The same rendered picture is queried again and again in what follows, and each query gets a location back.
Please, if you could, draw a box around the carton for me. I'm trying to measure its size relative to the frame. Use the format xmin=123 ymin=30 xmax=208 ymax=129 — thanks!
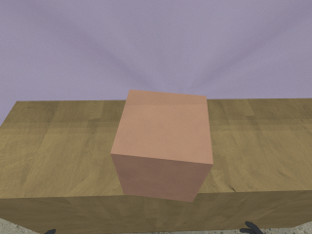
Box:
xmin=110 ymin=89 xmax=214 ymax=202

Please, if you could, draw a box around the pedestal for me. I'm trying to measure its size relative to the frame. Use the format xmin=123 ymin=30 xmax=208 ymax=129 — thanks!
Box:
xmin=0 ymin=97 xmax=312 ymax=234

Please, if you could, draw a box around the robot right hand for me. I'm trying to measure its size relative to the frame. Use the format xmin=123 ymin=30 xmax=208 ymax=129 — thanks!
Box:
xmin=239 ymin=221 xmax=263 ymax=234

